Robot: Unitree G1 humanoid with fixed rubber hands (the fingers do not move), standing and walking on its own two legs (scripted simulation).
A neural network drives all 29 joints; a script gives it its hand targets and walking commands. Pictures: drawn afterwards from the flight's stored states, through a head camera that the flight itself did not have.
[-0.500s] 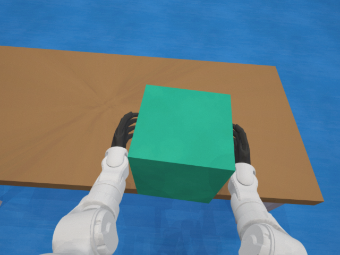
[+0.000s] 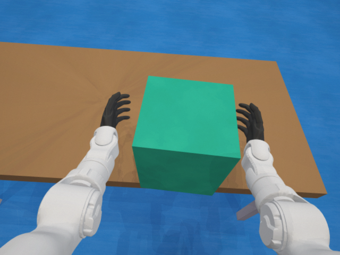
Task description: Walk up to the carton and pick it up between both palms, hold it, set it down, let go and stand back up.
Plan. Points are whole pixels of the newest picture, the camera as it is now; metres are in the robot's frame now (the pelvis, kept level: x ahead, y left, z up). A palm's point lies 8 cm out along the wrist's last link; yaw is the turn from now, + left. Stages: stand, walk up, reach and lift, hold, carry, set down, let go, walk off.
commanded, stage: set down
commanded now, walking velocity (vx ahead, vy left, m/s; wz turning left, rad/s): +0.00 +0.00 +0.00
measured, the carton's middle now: (182, 140) +0.41 -0.02 -0.02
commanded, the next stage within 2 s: none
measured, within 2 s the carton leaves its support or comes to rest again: neither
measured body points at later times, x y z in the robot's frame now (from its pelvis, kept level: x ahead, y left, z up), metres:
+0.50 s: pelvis -0.01 -0.01 +0.00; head +0.04 -0.01 +0.44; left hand +0.44 +0.19 +0.08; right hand +0.43 -0.24 +0.08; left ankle -0.04 +0.08 -0.73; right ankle +0.03 -0.11 -0.73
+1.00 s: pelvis -0.03 -0.01 +0.00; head +0.00 -0.02 +0.45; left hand +0.41 +0.19 +0.09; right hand +0.40 -0.22 +0.09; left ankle -0.04 +0.08 -0.73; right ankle +0.03 -0.11 -0.73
